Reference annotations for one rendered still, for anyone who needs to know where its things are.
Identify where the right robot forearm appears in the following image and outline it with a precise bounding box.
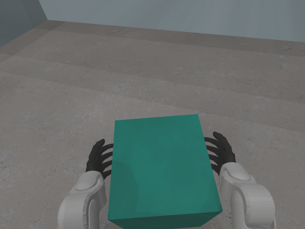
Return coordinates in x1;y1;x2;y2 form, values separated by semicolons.
219;162;277;229

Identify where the robot left hand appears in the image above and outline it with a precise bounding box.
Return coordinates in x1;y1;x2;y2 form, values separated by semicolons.
86;139;113;179

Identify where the left robot forearm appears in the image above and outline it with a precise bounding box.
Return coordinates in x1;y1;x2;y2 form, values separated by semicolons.
57;171;107;229

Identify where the robot right hand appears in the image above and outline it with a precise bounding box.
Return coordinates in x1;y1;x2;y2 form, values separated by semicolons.
204;132;236;176

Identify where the carton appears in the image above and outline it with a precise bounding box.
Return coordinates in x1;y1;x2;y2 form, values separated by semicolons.
108;114;223;229

